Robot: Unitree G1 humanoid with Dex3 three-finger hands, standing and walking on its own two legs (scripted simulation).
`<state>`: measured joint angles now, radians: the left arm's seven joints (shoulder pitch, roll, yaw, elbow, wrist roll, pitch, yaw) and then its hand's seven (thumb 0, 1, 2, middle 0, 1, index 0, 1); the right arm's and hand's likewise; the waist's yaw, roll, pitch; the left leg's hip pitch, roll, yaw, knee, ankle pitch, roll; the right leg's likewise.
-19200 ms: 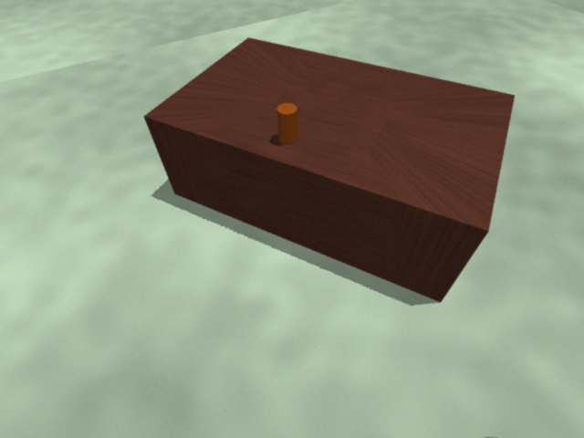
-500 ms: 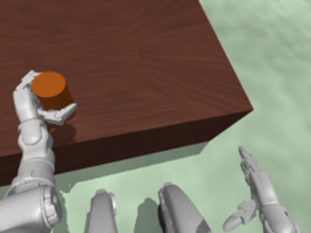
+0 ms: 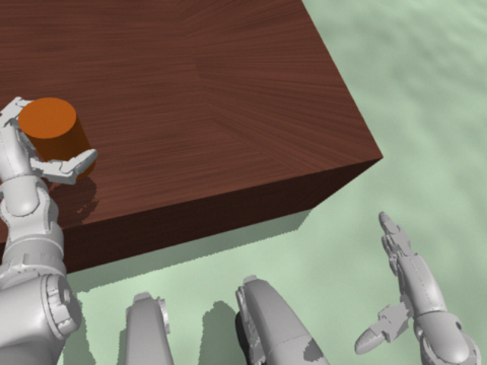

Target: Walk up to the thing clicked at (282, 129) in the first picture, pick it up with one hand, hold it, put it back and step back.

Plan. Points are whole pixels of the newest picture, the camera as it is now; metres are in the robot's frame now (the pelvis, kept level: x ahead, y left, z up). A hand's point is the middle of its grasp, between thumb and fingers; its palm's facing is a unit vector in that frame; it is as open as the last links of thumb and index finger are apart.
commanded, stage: lower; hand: left
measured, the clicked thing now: (62, 142) +0.49 +0.20 -0.02
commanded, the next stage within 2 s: loosen in 0.96 s
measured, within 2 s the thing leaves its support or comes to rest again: rests again in 0.84 s
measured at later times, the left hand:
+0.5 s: hand (67, 152) +0.50 +0.21 -0.08, palm faces +0.22 -0.97 -0.07, open 10.2 cm
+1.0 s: hand (73, 159) +0.51 +0.21 -0.11, palm faces +0.22 -0.97 -0.06, open 10.2 cm
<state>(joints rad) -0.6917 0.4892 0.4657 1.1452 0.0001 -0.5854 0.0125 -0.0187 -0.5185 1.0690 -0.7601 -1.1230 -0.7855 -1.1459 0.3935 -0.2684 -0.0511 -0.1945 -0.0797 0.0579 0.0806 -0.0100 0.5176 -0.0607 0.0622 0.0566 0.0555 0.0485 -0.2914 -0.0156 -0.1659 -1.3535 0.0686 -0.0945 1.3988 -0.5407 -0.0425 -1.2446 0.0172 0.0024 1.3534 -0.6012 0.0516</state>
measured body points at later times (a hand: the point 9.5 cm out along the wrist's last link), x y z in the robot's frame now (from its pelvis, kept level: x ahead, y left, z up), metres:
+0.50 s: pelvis -0.01 +0.00 -0.03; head +0.18 +0.07 +0.37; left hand +0.48 +0.26 -0.07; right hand +0.17 -0.26 +0.03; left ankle +0.05 +0.14 -0.59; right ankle +0.02 -0.15 -0.59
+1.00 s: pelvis -0.02 +0.00 -0.06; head +0.18 +0.09 +0.34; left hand +0.49 +0.26 -0.11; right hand +0.16 -0.26 +0.03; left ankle +0.05 +0.14 -0.59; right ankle +0.02 -0.15 -0.59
